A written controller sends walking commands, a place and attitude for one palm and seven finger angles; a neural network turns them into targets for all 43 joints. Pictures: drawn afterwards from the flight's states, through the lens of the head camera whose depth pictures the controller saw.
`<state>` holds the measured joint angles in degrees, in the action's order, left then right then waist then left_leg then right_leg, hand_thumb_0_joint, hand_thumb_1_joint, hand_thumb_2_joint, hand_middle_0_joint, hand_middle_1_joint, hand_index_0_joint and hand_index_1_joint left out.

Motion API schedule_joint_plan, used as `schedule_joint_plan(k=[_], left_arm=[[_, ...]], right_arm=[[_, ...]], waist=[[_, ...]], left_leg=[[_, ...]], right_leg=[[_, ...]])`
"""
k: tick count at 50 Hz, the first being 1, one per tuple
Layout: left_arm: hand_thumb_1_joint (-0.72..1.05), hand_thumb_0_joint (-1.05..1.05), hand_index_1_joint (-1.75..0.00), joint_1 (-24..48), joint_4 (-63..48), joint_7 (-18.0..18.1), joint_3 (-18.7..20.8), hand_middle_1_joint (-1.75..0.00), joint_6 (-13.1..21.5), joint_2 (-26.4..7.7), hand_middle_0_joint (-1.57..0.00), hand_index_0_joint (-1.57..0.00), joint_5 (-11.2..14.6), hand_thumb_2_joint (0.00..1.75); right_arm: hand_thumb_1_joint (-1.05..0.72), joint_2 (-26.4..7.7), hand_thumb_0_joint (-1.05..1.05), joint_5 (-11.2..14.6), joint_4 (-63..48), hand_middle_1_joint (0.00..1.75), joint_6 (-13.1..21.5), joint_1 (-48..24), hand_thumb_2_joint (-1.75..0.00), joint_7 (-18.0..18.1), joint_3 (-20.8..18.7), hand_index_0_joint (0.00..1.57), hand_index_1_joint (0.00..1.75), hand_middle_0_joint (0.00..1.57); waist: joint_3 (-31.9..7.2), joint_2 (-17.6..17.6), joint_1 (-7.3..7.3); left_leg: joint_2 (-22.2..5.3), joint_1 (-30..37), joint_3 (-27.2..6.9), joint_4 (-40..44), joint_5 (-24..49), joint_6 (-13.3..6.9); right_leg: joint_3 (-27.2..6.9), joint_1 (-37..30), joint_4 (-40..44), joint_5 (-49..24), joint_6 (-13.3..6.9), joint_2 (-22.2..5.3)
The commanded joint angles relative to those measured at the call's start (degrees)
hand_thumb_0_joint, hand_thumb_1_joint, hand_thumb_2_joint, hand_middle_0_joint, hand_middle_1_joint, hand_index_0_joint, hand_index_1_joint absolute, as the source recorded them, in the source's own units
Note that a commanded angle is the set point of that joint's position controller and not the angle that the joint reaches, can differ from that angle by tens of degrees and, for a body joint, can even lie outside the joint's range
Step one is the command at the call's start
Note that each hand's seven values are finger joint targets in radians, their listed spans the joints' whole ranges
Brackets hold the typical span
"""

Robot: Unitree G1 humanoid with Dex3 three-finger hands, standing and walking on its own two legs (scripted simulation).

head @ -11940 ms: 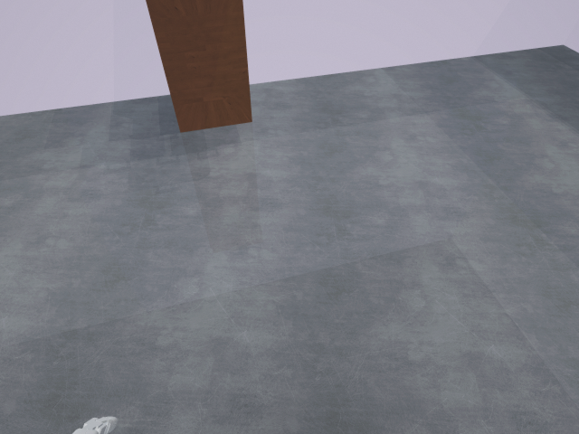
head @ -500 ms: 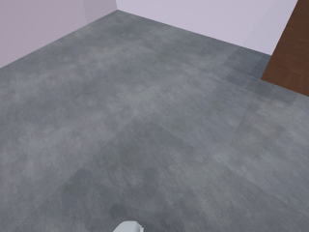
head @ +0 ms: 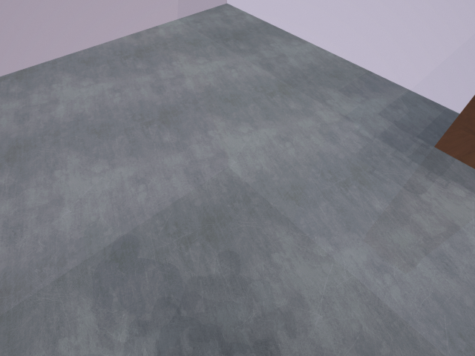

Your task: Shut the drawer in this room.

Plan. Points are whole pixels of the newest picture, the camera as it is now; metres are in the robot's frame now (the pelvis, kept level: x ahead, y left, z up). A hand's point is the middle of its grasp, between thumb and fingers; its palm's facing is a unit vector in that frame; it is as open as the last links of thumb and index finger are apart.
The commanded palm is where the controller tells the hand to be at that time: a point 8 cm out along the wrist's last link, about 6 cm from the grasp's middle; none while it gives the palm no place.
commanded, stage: turn or walk to find it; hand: left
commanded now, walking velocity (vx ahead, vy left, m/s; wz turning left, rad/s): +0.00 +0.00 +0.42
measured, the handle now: out of the picture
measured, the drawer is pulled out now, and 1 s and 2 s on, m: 0.22 0.22 0.22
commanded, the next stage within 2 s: none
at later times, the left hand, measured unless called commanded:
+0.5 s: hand out of the picture -0.02 +0.25 -0.18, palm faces +0.23 -0.95 -0.23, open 7.4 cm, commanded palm none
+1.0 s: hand out of the picture -0.05 +0.18 -0.15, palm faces +0.41 -0.87 -0.27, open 7.4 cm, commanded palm none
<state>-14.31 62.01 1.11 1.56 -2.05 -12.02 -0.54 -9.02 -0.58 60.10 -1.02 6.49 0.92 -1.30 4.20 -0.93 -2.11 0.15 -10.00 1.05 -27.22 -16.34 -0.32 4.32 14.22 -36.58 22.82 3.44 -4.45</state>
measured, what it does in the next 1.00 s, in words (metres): steps on the spot, turning left: right foot, then left foot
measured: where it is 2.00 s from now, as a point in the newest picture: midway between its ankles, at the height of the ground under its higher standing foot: outside the picture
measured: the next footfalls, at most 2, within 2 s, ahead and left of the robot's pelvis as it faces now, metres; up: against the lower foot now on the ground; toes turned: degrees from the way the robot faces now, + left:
right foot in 0.04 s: +0.03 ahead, -0.13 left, +0.00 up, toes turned -5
left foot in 0.36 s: +0.00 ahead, +0.14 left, +0.00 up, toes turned +15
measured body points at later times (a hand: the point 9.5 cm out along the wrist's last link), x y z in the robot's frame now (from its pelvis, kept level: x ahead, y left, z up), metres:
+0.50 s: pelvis -0.04 +0.03 +0.00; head +0.00 +0.07 +0.44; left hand -0.03 +0.30 -0.16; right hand +0.07 -0.20 -0.14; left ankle -0.04 +0.13 -0.74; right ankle -0.04 -0.12 -0.67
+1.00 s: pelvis -0.05 -0.03 +0.00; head -0.01 -0.05 +0.45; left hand -0.08 +0.22 -0.12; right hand +0.10 -0.25 -0.16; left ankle -0.12 +0.11 -0.64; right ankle -0.02 -0.11 -0.74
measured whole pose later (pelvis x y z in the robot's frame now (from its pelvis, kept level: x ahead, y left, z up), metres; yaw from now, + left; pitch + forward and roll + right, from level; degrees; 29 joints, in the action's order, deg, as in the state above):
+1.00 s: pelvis -0.05 -0.03 +0.00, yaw +25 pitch -1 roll +2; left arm -11.8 53.3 1.2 1.4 -1.0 -8.9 -1.0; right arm -15.1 -1.2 56.1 -4.4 11.8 -1.1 -5.3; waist 4.0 2.6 1.6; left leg 1.0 -29.3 -2.2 -65.8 -20.5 2.6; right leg 7.5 10.7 -27.9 16.6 -1.7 -3.5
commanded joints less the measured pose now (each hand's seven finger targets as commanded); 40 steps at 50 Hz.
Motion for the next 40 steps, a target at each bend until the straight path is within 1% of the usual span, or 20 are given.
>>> schedule_joint_plan(k=[1,2,3,4,6,9,12,15,16,17,18,19,20,22,25,32,35,38,39,40], left_arm=[[0.90,0.00,-0.30,-6.32,-2.42,0.62,1.49,-0.30,2.27,-6.16,-0.20,-0.20,-0.65,0.90],[0.90,0.00,-0.30,-6.23,-2.94,0.88,2.19,-0.30,2.50,-9.53,-0.20,-0.20,-1.09,0.90],[0.90,0.00,-0.30,-6.26,-3.60,0.91,3.08,-0.30,2.58,-11.89,-0.20,-0.20,-1.07,0.90],[0.90,0.00,-0.30,-6.55,-4.03,0.91,3.16,-0.30,2.54,-11.47,-0.20,-0.20,-1.02,0.90],[0.90,0.00,-0.30,-2.45,-5.79,0.94,2.60,-0.30,2.40,-9.60,-0.20,-0.20,-1.23,0.90],[0.90,0.00,-0.30,0.65,-8.03,1.09,3.03,-0.30,2.35,-10.44,-0.20,-0.20,-1.64,0.90],[0.90,0.00,-0.30,0.22,-8.24,0.98,3.85,-0.30,2.09,-12.15,-0.20,-0.20,-1.69,0.90],[0.90,0.00,-0.30,1.12,-8.43,0.65,4.07,-0.30,1.50,-12.33,-0.20,-0.20,-0.93,0.90],[0.90,0.00,-0.30,1.17,-8.98,0.51,3.91,-0.30,1.04,-10.99,-0.20,-0.20,-0.39,0.90],[0.90,0.00,-0.30,0.03,-10.77,0.13,3.40,-0.30,0.52,-7.22,-0.20,-0.20,-0.01,0.90],[0.90,0.00,-0.30,3.97,-12.87,0.14,2.39,-0.30,0.25,-6.04,-0.20,-0.20,-0.48,0.90],[0.90,0.00,-0.30,5.92,-12.94,0.41,2.69,-0.30,-0.24,-5.63,-0.20,-0.20,-0.65,0.90],[0.90,0.00,-0.30,7.24,-12.30,0.26,3.10,-0.30,-0.46,-6.05,-0.20,-0.20,-0.60,0.90],[0.90,0.00,-0.30,5.29,-10.45,-0.38,3.16,-0.30,0.00,-6.22,-0.20,-0.20,-0.77,0.90],[0.90,0.00,-0.30,4.31,-9.90,-0.43,2.80,-0.30,0.30,-5.76,-0.20,-0.20,-0.48,0.90],[0.90,0.00,-0.30,7.41,-11.95,-0.04,2.43,-0.30,0.22,-4.69,-0.20,-0.20,-0.20,0.90],[0.90,0.00,-0.30,6.43,-12.09,0.07,2.23,-0.30,0.40,-4.33,-0.20,-0.20,0.00,0.90],[0.90,0.00,-0.30,1.23,-11.00,0.35,2.38,-0.30,0.95,-5.02,-0.20,-0.20,0.24,0.90],[0.90,0.00,-0.30,-1.14,-10.33,0.52,2.62,-0.30,1.34,-5.82,-0.20,-0.20,0.19,0.90],[0.90,0.00,-0.30,-2.49,-10.32,0.86,3.18,-0.30,1.91,-9.18,-0.20,-0.20,-0.47,0.90]], right_arm=[[-0.90,-10.78,0.00,0.27,-3.62,0.30,0.51,1.13,-0.90,0.35,-3.26,0.20,0.30,0.20],[-0.90,-8.44,0.00,0.48,-4.82,0.30,0.53,1.72,-0.90,-0.06,-2.83,0.20,0.30,0.20],[-0.90,-7.23,0.00,0.29,-6.12,0.30,-0.25,0.10,-0.90,-0.23,-2.88,0.20,0.30,0.20],[-0.90,-8.32,0.00,-0.06,-6.52,0.30,-0.96,-2.19,-0.90,-0.23,-3.17,0.20,0.30,0.20],[-0.90,-7.48,0.00,0.08,-5.77,0.30,-1.22,-0.91,-0.90,-0.82,-3.35,0.20,0.30,0.20],[-0.90,-6.39,0.00,0.14,-5.78,0.30,-1.45,1.08,-0.90,-1.46,-2.92,0.20,0.30,0.20],[-0.90,-6.38,0.00,0.15,-7.03,0.30,-0.96,0.43,-0.90,-1.67,-2.67,0.20,0.30,0.20],[-0.90,-7.39,0.00,-0.15,-6.49,0.30,-0.27,4.92,-0.90,-1.65,-2.57,0.20,0.30,0.20],[-0.90,-9.87,0.00,-0.27,-6.24,0.30,0.24,7.31,-0.90,-1.75,-3.07,0.20,0.30,0.20],[-0.90,-15.92,0.00,-0.78,-6.89,0.30,0.76,9.06,-0.90,-1.57,-4.38,0.20,0.30,0.20],[-0.90,-19.14,0.00,-0.71,-6.83,0.30,0.37,11.30,-0.90,-1.30,-4.96,0.20,0.30,0.20],[-0.90,-18.17,0.00,-0.91,-6.28,0.30,0.68,11.38,-0.90,-0.54,-5.04,0.20,0.30,0.20],[-0.90,-17.00,0.00,-0.98,-6.52,0.30,0.53,9.00,-0.90,-0.04,-4.70,0.20,0.30,0.20],[-0.90,-13.64,0.00,-0.92,-7.48,0.30,0.90,5.39,-0.90,0.26,-3.46,0.20,0.30,0.20],[-0.90,-13.34,0.00,-0.61,-7.35,0.30,1.31,6.74,-0.90,0.39,-3.46,0.20,0.30,0.20],[-0.90,-13.85,0.00,-0.89,-6.94,0.30,0.45,9.03,-0.90,0.02,-4.30,0.20,0.30,0.20],[-0.90,-14.13,0.00,-1.08,-7.41,0.30,0.08,7.87,-0.90,-0.16,-4.57,0.20,0.30,0.20],[-0.90,-13.98,0.00,-0.80,-8.35,0.30,-0.20,5.58,-0.90,-0.50,-4.95,0.20,0.30,0.20],[-0.90,-13.10,0.00,-0.46,-8.78,0.30,-0.30,5.04,-0.90,-0.63,-4.86,0.20,0.30,0.20],[-0.90,-10.21,0.00,0.06,-9.29,0.30,-0.33,5.52,-0.90,-0.94,-4.54,0.20,0.30,0.20]], waist=[[-5.87,1.70,0.00],[-6.41,-7.88,0.32],[-4.55,-16.43,-1.11],[-2.43,-16.48,-2.36],[-0.71,-8.96,0.24],[-2.09,-9.57,1.10],[-2.83,-10.66,0.21],[-5.04,-7.32,2.20],[-6.42,-0.52,3.59],[-6.75,16.75,3.93],[-5.25,17.89,5.59],[-6.06,16.56,5.81],[-3.75,15.48,4.89],[-3.53,10.31,2.72],[-7.08,7.05,2.79],[-7.07,7.97,4.69],[-7.44,8.83,4.32],[-8.46,8.48,1.90],[-8.47,6.08,0.72],[-8.67,-2.66,0.19]], left_leg=[[-8.14,-4.35,-7.32,-1.86,20.37,-2.90],[-3.06,-10.82,-2.09,-7.55,9.60,-0.31],[0.63,-14.66,0.99,-17.26,-10.51,1.40],[-0.82,-16.09,-1.84,-26.82,-16.46,1.07],[-1.58,-17.31,-2.28,-34.77,-13.20,1.42],[-2.19,-14.82,0.71,-29.09,-12.42,2.47],[-2.39,-12.73,2.92,-20.21,-11.25,2.68],[-2.04,-4.53,5.12,-4.49,0.15,2.38],[-4.53,1.77,1.42,2.61,6.35,1.56],[-17.58,5.63,-18.60,7.96,17.23,-3.99],[-24.19,1.08,-24.40,11.98,18.83,-9.00],[-22.66,-0.94,-25.57,13.21,12.50,-9.66],[-20.28,-2.80,-23.70,13.43,7.54,-9.10],[-15.52,-1.57,-16.60,11.38,13.31,-8.06],[-14.35,3.14,-13.57,9.54,22.37,-8.77],[-14.42,4.18,-17.70,9.02,20.54,-10.23],[-13.67,1.32,-19.65,8.30,20.35,-10.06],[-11.08,-3.49,-19.31,5.17,19.45,-8.05],[-8.99,-8.57,-17.92,2.99,14.02,-5.89],[-4.07,-16.28,-13.29,-4.42,4.55,-2.34]], right_leg=[[-2.00,-8.18,14.06,-17.39,-0.88,-3.44],[-9.48,-12.15,15.55,-23.63,-3.92,-11.38],[-14.97,-10.21,19.01,-25.93,-9.78,-18.97],[-16.46,-5.74,20.25,-26.06,-12.91,-20.96],[-9.50,-4.14,17.99,-29.98,-12.70,-17.47],[-2.87,-4.23,16.61,-29.30,-10.76,-15.79],[-1.82,-5.11,14.77,-28.40,-10.91,-16.45],[2.59,-3.21,7.92,-23.99,-6.76,-14.55],[4.22,1.85,1.37,-17.51,-4.04,-12.62],[6.86,13.16,-10.04,1.70,0.42,-4.79],[2.59,14.52,-19.25,13.76,0.60,-2.13],[-1.90,15.58,-24.38,12.22,0.12,-1.98],[-3.64,17.38,-27.61,8.47,-0.08,-2.23],[-3.92,17.23,-28.56,1.35,0.18,-2.04],[-3.55,16.01,-25.61,0.27,0.90,-1.29],[-3.37,13.19,-15.04,3.38,0.95,0.64],[-2.89,8.13,-7.99,3.49,0.25,1.86],[-1.76,-1.43,5.29,-4.11,-0.33,3.05],[-1.76,-7.97,13.28,-9.47,-0.50,1.99],[-9.59,-14.31,20.36,-7.47,-2.69,-6.06]])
